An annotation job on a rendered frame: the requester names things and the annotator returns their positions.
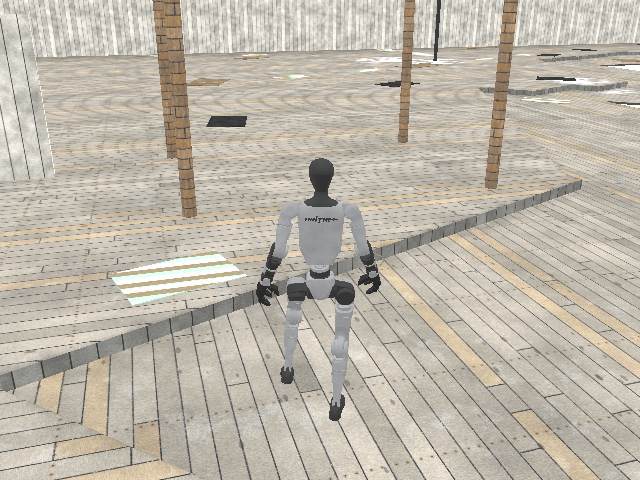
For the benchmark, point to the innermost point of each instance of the robot right upper arm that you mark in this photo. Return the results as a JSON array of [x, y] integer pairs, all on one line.
[[352, 212]]

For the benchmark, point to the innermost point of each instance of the left robot hand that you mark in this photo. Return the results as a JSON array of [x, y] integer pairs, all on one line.
[[261, 291]]

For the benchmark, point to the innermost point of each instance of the right robot hand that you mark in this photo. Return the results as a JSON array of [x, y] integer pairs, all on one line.
[[367, 280]]

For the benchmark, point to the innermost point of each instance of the robot left upper arm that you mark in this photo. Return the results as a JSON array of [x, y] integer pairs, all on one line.
[[288, 212]]

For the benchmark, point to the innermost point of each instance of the left robot forearm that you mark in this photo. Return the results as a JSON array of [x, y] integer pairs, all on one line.
[[270, 268]]

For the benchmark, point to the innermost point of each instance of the robot left thigh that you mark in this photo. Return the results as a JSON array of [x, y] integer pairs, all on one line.
[[296, 291]]

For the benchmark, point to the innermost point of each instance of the right robot forearm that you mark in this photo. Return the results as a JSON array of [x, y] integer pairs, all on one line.
[[370, 263]]

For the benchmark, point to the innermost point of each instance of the right robot shin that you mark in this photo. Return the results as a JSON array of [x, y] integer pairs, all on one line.
[[339, 367]]

